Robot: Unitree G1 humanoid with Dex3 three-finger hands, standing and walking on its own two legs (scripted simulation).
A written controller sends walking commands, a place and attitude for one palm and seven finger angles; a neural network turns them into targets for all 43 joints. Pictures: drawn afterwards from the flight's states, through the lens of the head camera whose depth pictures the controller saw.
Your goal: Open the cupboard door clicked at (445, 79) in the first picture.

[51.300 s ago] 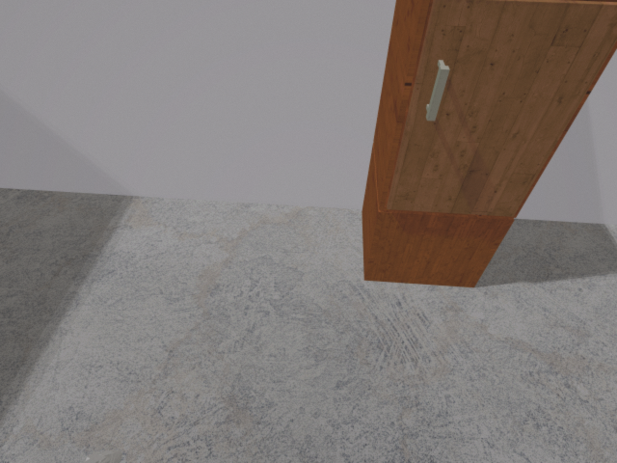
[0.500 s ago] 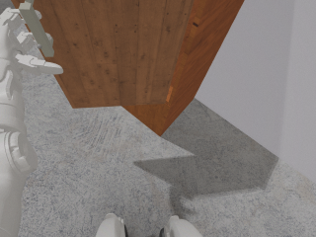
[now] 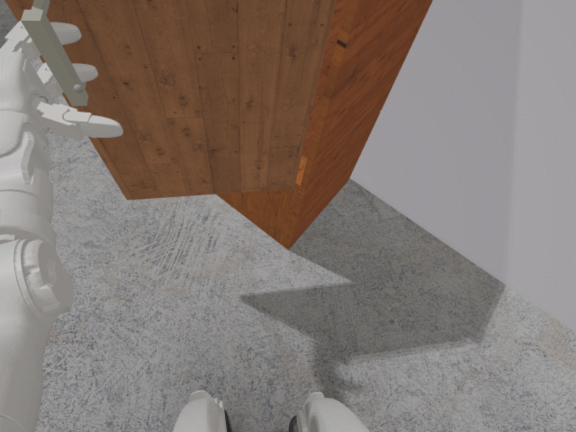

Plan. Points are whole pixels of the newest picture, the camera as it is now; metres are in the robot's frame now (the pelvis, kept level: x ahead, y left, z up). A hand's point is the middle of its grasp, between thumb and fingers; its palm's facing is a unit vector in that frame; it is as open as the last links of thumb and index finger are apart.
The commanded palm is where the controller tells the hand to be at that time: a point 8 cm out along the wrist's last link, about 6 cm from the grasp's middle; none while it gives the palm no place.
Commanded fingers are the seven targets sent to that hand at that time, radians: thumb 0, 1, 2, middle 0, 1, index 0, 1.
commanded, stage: slide the fingers in behind the handle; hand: left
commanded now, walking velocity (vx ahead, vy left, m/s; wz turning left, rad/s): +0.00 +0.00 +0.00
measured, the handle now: (61, 53) +0.60 +0.23 +0.12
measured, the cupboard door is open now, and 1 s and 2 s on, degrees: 46 46 79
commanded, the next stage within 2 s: close the thumb around the handle in 0.22 s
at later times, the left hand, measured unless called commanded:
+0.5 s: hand (76, 86) +0.55 +0.21 +0.12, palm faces +0.03 -1.00 +0.00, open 13.1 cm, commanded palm +0.53 +0.24 +0.11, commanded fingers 0.00 0.06 0.54 -0.34 -1.26 -0.34 -1.26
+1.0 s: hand (79, 87) +0.55 +0.20 +0.11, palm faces +0.04 -1.00 +0.00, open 5.5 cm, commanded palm +0.53 +0.24 +0.11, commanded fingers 0.00 0.90 0.90 -0.40 -1.35 -0.40 -1.35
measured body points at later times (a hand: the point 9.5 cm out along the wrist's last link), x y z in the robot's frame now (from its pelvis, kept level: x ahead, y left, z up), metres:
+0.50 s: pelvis +0.01 +0.01 +0.00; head +0.13 +0.03 +0.43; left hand +0.54 +0.26 +0.12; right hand -0.04 -0.26 -0.10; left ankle +0.03 +0.11 -0.68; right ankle -0.03 -0.12 -0.68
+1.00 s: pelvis +0.00 +0.00 +0.00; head +0.13 +0.03 +0.43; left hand +0.54 +0.26 +0.12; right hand -0.03 -0.26 -0.10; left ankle +0.03 +0.11 -0.68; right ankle -0.03 -0.12 -0.68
